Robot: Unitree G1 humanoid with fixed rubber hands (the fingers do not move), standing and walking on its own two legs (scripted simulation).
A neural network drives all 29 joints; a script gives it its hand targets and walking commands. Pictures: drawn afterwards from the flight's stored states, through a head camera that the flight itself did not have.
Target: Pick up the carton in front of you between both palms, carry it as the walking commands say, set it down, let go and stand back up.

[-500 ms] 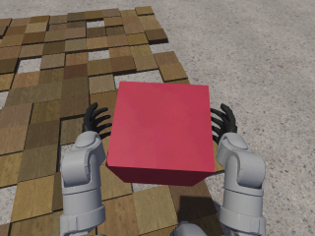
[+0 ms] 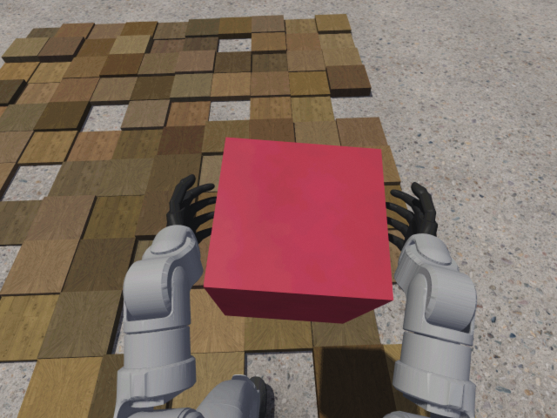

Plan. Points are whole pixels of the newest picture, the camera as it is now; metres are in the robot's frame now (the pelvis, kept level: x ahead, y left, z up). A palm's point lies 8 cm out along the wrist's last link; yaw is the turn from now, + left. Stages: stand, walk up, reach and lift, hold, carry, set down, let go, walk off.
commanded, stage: carry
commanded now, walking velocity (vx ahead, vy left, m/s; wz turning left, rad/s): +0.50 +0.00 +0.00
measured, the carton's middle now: (292, 243) +0.36 +0.02 +0.01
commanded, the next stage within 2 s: none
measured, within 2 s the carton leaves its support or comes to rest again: neither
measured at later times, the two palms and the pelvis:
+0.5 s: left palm (240, 96) +0.67 +0.16 +0.04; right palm (396, 108) +0.65 -0.15 +0.05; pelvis +0.35 +0.02 -0.04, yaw -2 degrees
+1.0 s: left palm (233, 2) +0.91 +0.21 +0.12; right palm (366, 8) +0.90 -0.10 +0.11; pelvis +0.68 +0.06 -0.01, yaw -1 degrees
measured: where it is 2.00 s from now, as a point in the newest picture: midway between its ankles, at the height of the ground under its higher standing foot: (310, 159)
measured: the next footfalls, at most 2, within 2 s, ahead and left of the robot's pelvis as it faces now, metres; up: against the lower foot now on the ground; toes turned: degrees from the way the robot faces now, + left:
left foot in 0.08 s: +0.23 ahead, +0.08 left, -0.04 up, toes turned -4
right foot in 0.50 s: +0.55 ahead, -0.08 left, +0.00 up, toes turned -6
